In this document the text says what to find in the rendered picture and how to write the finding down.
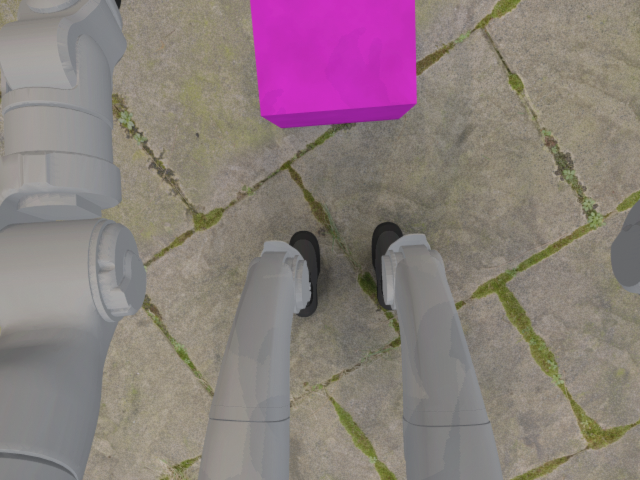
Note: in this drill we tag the left robot upper arm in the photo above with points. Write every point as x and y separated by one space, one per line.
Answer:
64 286

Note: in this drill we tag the carton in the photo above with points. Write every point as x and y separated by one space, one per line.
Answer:
323 62

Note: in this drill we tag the left robot foot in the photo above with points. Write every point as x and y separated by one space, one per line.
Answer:
307 245

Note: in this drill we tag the robot right shin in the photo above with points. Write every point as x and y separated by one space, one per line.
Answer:
415 239

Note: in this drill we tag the left robot forearm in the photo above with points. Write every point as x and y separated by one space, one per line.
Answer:
57 65

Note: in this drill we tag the right robot upper arm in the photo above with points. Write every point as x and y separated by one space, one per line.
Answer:
625 252

